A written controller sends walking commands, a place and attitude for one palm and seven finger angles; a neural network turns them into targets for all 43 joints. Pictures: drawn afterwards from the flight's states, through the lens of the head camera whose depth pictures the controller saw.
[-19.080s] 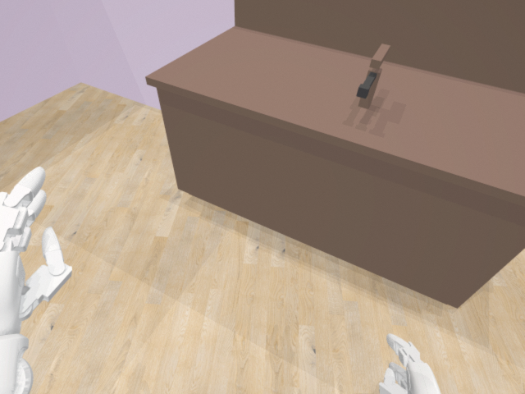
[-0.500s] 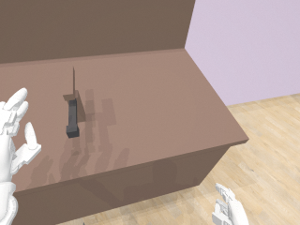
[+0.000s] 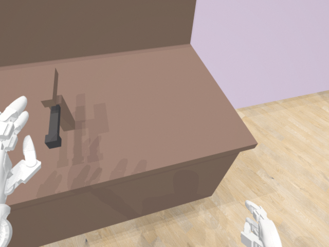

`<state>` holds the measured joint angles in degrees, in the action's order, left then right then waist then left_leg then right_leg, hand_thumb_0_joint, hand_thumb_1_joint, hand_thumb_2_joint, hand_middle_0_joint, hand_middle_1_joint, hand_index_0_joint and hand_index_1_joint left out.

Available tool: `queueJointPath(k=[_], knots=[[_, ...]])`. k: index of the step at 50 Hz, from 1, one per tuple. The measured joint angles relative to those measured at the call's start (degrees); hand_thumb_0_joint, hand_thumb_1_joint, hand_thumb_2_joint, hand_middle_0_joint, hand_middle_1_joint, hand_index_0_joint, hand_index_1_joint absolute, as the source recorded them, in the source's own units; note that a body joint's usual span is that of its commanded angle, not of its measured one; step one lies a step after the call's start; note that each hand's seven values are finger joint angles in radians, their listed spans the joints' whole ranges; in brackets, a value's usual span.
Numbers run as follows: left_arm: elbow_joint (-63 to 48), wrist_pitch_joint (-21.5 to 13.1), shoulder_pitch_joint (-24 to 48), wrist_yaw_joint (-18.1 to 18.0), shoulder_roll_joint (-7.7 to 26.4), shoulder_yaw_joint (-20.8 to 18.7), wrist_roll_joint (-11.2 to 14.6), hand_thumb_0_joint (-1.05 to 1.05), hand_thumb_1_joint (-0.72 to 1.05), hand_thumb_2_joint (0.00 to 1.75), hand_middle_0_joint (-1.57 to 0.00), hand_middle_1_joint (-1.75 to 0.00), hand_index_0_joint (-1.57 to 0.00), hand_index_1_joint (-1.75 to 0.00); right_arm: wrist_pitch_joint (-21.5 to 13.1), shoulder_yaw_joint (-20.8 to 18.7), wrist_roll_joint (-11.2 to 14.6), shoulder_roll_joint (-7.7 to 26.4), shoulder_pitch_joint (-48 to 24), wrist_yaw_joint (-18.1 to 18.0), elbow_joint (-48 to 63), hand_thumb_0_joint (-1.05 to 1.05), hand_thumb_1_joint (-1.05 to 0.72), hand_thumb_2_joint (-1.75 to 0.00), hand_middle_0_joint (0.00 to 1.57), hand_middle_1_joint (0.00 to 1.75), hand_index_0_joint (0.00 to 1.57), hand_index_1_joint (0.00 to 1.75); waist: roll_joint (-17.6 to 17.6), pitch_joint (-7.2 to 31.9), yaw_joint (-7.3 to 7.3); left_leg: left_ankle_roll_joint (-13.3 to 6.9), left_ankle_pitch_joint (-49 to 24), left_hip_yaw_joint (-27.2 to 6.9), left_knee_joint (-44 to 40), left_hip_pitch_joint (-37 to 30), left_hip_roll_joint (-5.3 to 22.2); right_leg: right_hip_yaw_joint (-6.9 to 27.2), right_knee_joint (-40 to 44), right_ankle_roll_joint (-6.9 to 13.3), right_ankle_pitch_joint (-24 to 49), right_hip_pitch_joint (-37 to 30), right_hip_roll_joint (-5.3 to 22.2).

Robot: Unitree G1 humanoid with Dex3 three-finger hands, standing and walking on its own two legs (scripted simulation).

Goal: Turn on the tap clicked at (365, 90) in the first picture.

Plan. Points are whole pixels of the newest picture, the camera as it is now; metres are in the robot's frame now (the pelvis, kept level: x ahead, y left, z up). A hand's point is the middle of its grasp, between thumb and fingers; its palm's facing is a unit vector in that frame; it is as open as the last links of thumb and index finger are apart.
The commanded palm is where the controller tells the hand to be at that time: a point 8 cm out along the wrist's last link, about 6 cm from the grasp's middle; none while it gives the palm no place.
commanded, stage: shuffle to correct the standing spot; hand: left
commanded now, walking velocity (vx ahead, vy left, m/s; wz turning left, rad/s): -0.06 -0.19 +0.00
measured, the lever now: (53, 140) +0.33 +0.32 +0.04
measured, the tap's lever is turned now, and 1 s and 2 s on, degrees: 0 0 0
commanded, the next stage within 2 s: come to a stop and stand still in 0.02 s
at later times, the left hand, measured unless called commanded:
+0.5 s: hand (18, 166) +0.21 +0.28 +0.16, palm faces +0.39 -0.84 -0.38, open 7.4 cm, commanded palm +0.16 +0.30 +0.18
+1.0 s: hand out of the picture +0.22 +0.32 +0.16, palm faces +0.39 -0.83 -0.40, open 7.4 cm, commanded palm +0.16 +0.35 +0.18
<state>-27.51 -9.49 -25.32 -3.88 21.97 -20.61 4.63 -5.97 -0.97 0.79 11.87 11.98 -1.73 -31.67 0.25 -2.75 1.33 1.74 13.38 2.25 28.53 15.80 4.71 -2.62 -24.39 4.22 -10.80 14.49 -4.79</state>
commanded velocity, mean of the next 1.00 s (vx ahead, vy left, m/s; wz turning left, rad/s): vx -0.01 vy -0.01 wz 0.00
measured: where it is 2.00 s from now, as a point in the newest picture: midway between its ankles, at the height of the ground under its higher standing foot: outside the picture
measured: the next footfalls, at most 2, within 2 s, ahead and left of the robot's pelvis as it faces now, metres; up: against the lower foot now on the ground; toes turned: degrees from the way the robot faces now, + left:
none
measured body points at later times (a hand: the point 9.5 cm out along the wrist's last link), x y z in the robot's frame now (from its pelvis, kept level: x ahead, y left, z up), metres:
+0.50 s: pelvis +0.01 +0.02 +0.00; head +0.01 +0.03 +0.45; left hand +0.19 +0.32 +0.18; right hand +0.19 -0.21 -0.07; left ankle +0.02 +0.14 -0.74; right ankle +0.02 -0.07 -0.74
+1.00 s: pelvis +0.01 +0.07 +0.01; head +0.03 +0.09 +0.46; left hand +0.19 +0.36 +0.18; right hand +0.18 -0.14 -0.07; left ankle +0.02 +0.14 -0.74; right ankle +0.02 -0.07 -0.74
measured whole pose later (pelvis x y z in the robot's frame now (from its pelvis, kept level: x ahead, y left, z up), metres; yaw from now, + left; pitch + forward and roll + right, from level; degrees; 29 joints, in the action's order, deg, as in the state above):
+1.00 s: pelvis +0.01 +0.07 +0.01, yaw +1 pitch -1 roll -1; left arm -26.7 -10.3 -24.7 -5.5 22.0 -20.1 1.9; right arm -6.4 2.2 0.4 9.6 12.8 -1.9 -32.8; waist 1.7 -3.0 1.8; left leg -3.3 11.1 3.7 22.5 11.0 -1.9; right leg -1.2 -20.7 -1.2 -9.7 10.4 1.6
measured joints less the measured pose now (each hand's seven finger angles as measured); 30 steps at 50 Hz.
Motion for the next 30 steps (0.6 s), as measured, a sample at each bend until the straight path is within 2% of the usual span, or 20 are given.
queueJointPath(k=[9,14,21,26,30], knots=[[-1.5,0.4,-1.3,-0.7,1.1,-0.7,0.4,0.02,0.89,0.9,-0.21,-0.3,-0.21,-0.3,0.5,-0.6,0.3,0.5,0.4,-0.4,-0.6,0.01,-0.9,-0.9,0.2,0.3,0.21,0.3,0.2,0.9,-1.26,0.0,0.7,-0.6,1.3,0.9,0.7,-0.5,-1.1,0.7,-0.7,0.7,-0.7],[-0.3,0.7,-2.3,-1.7,0.7,-0.3,0.0,0.02,0.89,0.9,-0.21,-0.3,-0.21,-0.3,0.8,-0.1,0.8,1.0,0.7,-0.5,-1.3,0.01,-0.9,-0.9,0.2,0.3,0.2,0.3,-0.5,1.5,-1.61,-1.1,0.7,-0.8,0.7,0.1,0.5,-0.6,0.5,0.1,-0.2,-0.7,-0.6],[1.2,1.4,-2.4,-2.5,-0.4,1.0,-0.8,0.02,0.89,0.9,-0.21,-0.3,-0.21,-0.3,1.0,0.7,0.7,0.9,0.5,-0.7,-2.1,0.01,-0.9,-0.9,0.2,0.3,0.2,0.3,-0.7,1.8,-0.57,-0.7,-0.2,-0.3,-1.6,-2.2,-0.9,-0.2,2.3,-1.1,0.4,-2.8,0.8],[2.1,1.7,-0.5,-2.6,-0.8,1.5,-1.3,0.02,0.89,0.9,-0.21,-0.3,-0.21,-0.3,0.8,1.5,0.5,0.0,-0.3,-0.7,-2.0,0.01,-0.9,-0.9,0.2,0.3,0.2,0.3,-0.2,1.5,0.36,-1.7,-0.9,0.3,-2.9,-3.3,-2.3,0.4,3.1,-2.2,0.9,-3.6,2.1],[2.3,1.6,0.7,-2.5,-0.9,1.7,-1.8,0.02,0.89,0.9,-0.21,-0.3,-0.21,-0.3,0.6,2.3,0.3,-1.0,-1.0,-0.6,-1.4,0.01,-0.9,-0.9,0.2,0.3,0.21,0.3,0.5,1.1,0.56,-2.7,-1.4,0.8,-4.0,-3.9,-3.3,0.9,3.7,-3.1,1.4,-4.0,3.1]])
